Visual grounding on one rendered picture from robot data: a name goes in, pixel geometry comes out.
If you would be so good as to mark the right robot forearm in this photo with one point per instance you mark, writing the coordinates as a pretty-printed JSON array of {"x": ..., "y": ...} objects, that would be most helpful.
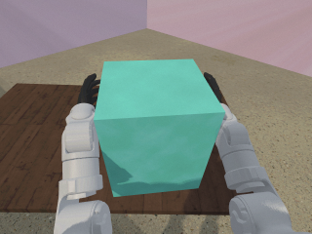
[{"x": 242, "y": 170}]

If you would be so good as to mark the table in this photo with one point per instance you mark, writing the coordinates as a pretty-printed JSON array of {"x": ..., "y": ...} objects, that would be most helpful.
[{"x": 32, "y": 121}]

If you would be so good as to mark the robot left hand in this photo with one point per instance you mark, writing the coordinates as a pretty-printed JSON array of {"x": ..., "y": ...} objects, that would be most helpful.
[{"x": 87, "y": 91}]

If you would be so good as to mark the robot right hand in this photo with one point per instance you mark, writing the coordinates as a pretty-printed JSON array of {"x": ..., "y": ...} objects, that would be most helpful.
[{"x": 214, "y": 86}]

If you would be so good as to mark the left robot forearm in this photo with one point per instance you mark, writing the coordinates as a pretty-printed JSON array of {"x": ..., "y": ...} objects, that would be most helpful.
[{"x": 79, "y": 156}]

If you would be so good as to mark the carton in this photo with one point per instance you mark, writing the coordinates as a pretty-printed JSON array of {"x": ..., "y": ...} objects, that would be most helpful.
[{"x": 157, "y": 121}]

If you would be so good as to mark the robot right upper arm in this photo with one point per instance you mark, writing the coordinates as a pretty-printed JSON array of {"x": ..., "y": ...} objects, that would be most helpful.
[{"x": 259, "y": 213}]

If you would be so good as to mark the robot left upper arm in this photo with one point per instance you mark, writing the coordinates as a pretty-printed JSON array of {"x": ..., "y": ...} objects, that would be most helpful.
[{"x": 91, "y": 217}]

